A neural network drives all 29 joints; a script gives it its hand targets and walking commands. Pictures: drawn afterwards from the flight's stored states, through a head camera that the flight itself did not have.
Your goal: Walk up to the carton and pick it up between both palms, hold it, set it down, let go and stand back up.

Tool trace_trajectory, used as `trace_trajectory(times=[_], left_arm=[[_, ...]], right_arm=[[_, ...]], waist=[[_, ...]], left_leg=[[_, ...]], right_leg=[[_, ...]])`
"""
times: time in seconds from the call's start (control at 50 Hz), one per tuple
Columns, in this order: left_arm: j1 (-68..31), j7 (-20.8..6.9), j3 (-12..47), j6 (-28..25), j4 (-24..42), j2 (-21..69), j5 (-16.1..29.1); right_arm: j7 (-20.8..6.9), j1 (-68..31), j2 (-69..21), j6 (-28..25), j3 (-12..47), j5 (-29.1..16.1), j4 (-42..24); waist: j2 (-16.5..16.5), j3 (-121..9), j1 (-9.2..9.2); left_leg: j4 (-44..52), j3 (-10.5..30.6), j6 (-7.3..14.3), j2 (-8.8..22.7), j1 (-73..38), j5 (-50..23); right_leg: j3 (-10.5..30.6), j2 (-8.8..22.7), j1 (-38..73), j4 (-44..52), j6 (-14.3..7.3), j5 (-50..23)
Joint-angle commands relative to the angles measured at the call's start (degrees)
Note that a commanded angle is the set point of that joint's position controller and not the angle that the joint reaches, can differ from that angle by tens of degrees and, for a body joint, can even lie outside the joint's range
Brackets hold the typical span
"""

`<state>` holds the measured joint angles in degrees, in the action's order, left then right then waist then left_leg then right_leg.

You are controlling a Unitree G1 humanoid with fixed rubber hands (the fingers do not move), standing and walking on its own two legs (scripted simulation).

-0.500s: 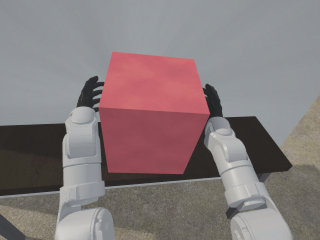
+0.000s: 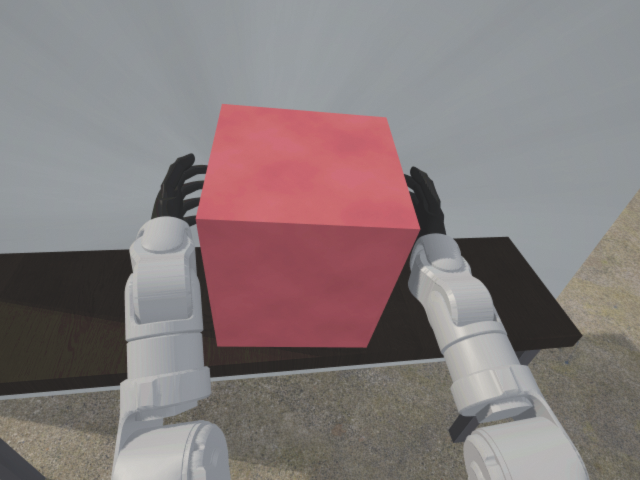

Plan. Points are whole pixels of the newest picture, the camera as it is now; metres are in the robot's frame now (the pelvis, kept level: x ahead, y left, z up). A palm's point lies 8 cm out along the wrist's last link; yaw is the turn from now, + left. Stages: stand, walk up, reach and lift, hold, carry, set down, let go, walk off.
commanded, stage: hold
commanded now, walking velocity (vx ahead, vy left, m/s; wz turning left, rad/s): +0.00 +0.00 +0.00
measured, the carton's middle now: (299, 234) +0.39 +0.02 +0.13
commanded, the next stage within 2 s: none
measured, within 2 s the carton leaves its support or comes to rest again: neither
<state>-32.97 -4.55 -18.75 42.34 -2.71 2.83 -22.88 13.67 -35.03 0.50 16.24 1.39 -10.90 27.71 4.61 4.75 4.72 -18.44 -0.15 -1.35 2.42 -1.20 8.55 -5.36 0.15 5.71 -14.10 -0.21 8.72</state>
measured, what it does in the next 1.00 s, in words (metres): stands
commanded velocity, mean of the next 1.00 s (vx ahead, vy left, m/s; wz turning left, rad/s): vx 0.00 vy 0.00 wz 0.00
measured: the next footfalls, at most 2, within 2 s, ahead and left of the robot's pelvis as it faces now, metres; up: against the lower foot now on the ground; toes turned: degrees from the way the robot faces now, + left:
none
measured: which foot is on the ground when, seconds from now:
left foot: down 0.00-1.00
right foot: down 0.00-1.00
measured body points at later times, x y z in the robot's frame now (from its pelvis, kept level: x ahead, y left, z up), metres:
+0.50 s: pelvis +0.00 +0.00 +0.00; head -0.05 +0.04 +0.45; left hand +0.37 +0.17 +0.19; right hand +0.36 -0.14 +0.18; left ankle +0.03 +0.13 -0.75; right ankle +0.01 -0.11 -0.75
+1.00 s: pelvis +0.00 +0.00 +0.00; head -0.05 +0.04 +0.45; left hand +0.37 +0.17 +0.19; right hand +0.36 -0.14 +0.19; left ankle +0.03 +0.13 -0.75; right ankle +0.01 -0.11 -0.75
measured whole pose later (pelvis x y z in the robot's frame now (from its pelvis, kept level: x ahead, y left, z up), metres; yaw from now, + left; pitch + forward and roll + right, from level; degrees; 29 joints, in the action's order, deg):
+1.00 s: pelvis +0.00 +0.00 +0.00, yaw +0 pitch -11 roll -1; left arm -34.2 -4.5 -18.9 41.3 -4.5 2.6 -22.7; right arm 13.8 -35.3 0.5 15.2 0.9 -10.1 28.3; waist 5.6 4.0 4.7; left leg -17.6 -0.5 -1.3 2.5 -1.5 8.2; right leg -5.0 0.1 5.5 -14.0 -0.3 8.6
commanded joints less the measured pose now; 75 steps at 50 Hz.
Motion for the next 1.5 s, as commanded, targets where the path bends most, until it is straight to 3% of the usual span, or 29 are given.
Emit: trace_trajectory(times=[0.0,0.08,0.16,0.28,0.34,0.54,0.7,0.78,0.82,0.92,1.06,1.12,1.22,1.3,1.44,1.48], left_arm=[[-31.40,-7.79,28.17,-2.44,2.51,29.01,9.26],[-31.65,-7.44,27.62,-2.94,1.06,29.02,9.53],[-33.47,-6.99,28.54,-4.08,2.22,29.79,10.94],[-30.02,-6.88,27.53,-3.72,1.10,28.70,9.81],[-30.46,-7.14,26.43,-3.16,1.05,28.03,8.62],[-32.63,-7.90,27.71,-2.54,1.49,29.19,8.84],[-32.98,-7.00,28.22,-4.64,1.50,29.48,10.73],[-31.26,-6.71,28.24,-4.68,1.61,29.25,10.61],[-30.51,-6.87,27.61,-4.29,1.30,28.88,9.91],[-30.12,-7.47,26.51,-2.99,1.16,28.11,8.13],[-31.20,-7.94,27.56,-2.08,2.05,28.90,8.35],[-31.64,-7.82,28.13,-2.64,2.66,29.45,9.56],[-32.55,-6.31,30.34,-4.42,4.29,30.01,11.57],[-30.87,-6.37,28.46,-4.64,2.13,28.76,10.63],[-31.55,-7.32,25.04,-3.00,-1.80,27.61,7.94],[-31.91,-7.48,25.32,-2.74,-1.46,27.95,7.81]], right_arm=[[-6.43,-44.22,-27.67,-5.23,17.95,-2.00,-19.50],[-7.09,-45.25,-27.60,-5.65,17.08,-1.22,-18.92],[-7.03,-48.80,-29.12,-6.83,18.54,-1.56,-23.19],[-6.27,-46.45,-28.44,-6.41,20.44,-2.19,-22.40],[-6.54,-45.53,-28.15,-5.76,19.30,-2.19,-19.72],[-7.22,-44.58,-26.93,-5.96,15.47,-1.22,-16.34],[-6.92,-48.51,-29.13,-7.63,18.99,-1.32,-22.53],[-6.23,-47.62,-29.00,-7.40,20.96,-2.21,-23.57],[-6.01,-46.55,-28.43,-6.98,20.82,-2.44,-22.09],[-6.55,-42.95,-27.39,-5.63,18.56,-2.11,-16.94],[-7.06,-43.21,-26.48,-5.91,16.11,-1.73,-16.81],[-7.20,-45.25,-26.68,-6.67,16.80,-1.93,-19.43],[-7.14,-47.42,-28.27,-7.74,19.49,-1.95,-24.11],[-6.76,-46.99,-28.90,-7.24,20.66,-1.60,-23.72],[-7.35,-44.86,-28.02,-5.99,17.04,0.00,-15.13],[-7.62,-44.24,-27.50,-6.03,15.86,-0.15,-13.99]], waist=[[-6.10,-18.55,1.25],[-5.80,-20.45,0.71],[-3.81,-25.87,0.21],[-2.95,-24.98,-0.37],[-4.59,-20.55,-0.64],[-8.21,-18.87,1.38],[-3.10,-26.84,0.19],[-2.62,-26.72,-0.06],[-2.52,-24.70,0.02],[-5.73,-18.08,0.15],[-8.59,-16.43,1.37],[-7.60,-20.56,1.00],[-4.62,-27.91,1.10],[-1.87,-25.74,-0.36],[-4.15,-16.22,-0.88],[-6.17,-16.69,-0.33]], left_leg=[[0.88,-3.29,-0.20,-4.56,-5.85,-13.55],[1.66,-3.11,0.21,-4.14,-6.31,-10.83],[0.48,-3.03,0.73,-4.54,-6.81,-13.36],[-0.03,-3.09,0.88,-4.58,-7.55,-15.99],[0.89,-3.51,0.79,-4.49,-6.50,-14.19],[1.56,-3.42,-0.43,-4.04,-5.96,-11.27],[-0.19,-3.00,0.84,-4.55,-7.62,-15.29],[-0.80,-2.75,0.86,-4.45,-8.67,-18.43],[-0.58,-2.85,0.78,-4.59,-8.67,-17.53],[1.26,-3.49,0.23,-4.35,-6.80,-13.96],[1.23,-3.38,-0.75,-4.03,-6.45,-14.06],[1.03,-3.39,-0.28,-4.05,-7.19,-13.44],[-1.19,-2.63,0.01,-4.13,-9.96,-18.53],[0.11,-2.84,1.20,-4.38,-7.53,-15.06],[3.19,-3.88,1.65,-4.06,-4.10,-7.37],[3.24,-3.92,1.08,-3.94,-4.29,-7.14]], right_leg=[[-1.61,-3.15,-0.12,1.04,2.03,-6.55],[-1.74,-3.16,-0.84,1.32,1.73,-3.69],[-1.45,-3.09,0.63,0.48,2.30,-7.70],[-1.11,-3.15,2.45,0.33,2.77,-11.70],[-1.05,-2.89,0.42,1.12,2.55,-8.34],[-1.65,-2.85,-0.60,1.28,1.39,-3.18],[-1.45,-3.01,1.68,0.10,2.64,-10.28],[-1.11,-3.18,2.29,0.10,2.76,-14.34],[-1.09,-3.10,1.89,0.36,2.87,-13.35],[-1.04,-2.80,0.16,1.43,2.23,-7.17],[-1.74,-2.88,-0.41,1.36,1.52,-5.35],[-1.79,-2.96,0.01,0.97,1.54,-5.55],[-1.77,-3.61,0.32,0.30,1.82,-10.65],[-1.46,-3.12,1.46,0.48,2.73,-10.80],[-1.04,-2.22,-1.16,1.77,2.19,-1.98],[-1.11,-2.25,-0.92,1.82,1.88,-1.40]])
